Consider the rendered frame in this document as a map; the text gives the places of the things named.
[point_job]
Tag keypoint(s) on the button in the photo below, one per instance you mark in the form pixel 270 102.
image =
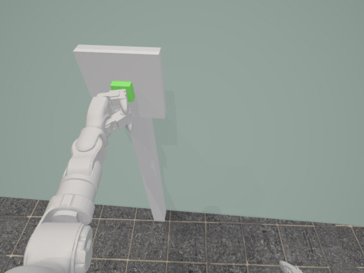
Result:
pixel 127 85

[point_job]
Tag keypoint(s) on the robot left upper arm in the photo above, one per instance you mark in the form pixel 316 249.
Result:
pixel 59 247

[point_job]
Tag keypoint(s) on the robot left forearm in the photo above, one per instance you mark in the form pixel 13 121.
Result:
pixel 74 199

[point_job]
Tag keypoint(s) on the panel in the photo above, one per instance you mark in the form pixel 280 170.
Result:
pixel 100 65

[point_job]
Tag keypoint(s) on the right robot hand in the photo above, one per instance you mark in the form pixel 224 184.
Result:
pixel 288 268

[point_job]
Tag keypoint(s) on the left robot hand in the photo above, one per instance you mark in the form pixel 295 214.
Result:
pixel 100 114

